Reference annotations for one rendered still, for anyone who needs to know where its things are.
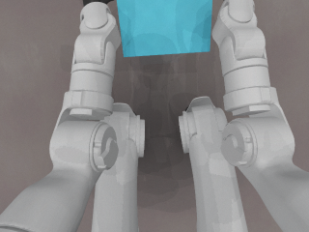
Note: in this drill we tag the robot right upper arm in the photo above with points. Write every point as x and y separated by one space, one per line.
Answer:
262 148

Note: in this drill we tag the robot left upper arm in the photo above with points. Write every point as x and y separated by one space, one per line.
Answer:
80 151

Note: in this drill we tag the robot right forearm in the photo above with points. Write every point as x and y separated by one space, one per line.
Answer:
243 57

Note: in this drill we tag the left robot shin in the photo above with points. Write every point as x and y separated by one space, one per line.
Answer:
119 107

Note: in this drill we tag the carton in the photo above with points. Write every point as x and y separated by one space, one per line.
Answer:
161 27

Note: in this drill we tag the robot left forearm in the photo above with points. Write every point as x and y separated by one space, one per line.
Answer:
92 68

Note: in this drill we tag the right robot thigh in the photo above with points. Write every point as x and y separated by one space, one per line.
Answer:
218 202

